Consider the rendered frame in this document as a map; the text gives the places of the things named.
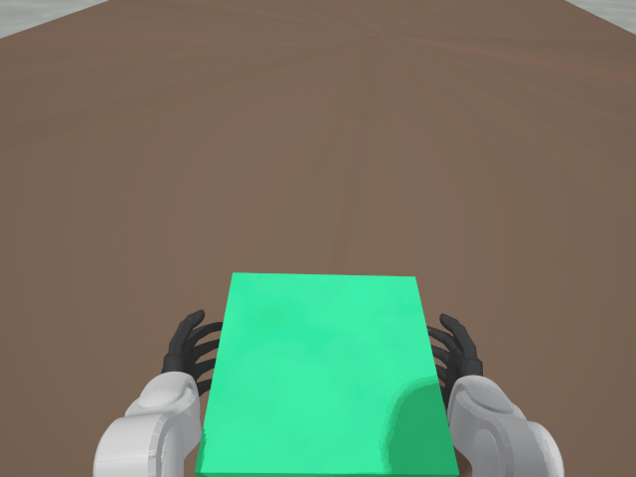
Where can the right robot hand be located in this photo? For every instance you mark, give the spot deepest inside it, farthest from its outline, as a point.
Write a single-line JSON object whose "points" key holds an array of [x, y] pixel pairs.
{"points": [[461, 360]]}

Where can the robot left forearm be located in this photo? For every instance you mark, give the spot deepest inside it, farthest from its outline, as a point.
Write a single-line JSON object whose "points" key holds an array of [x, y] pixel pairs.
{"points": [[158, 431]]}

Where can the robot right forearm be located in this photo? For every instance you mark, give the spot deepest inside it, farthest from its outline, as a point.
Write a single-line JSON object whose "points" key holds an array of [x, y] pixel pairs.
{"points": [[494, 435]]}

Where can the left robot hand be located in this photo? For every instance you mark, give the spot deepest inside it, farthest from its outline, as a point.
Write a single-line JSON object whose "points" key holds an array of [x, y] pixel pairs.
{"points": [[182, 355]]}

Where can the carton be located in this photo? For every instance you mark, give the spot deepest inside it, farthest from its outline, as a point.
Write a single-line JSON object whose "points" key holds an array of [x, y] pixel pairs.
{"points": [[321, 375]]}

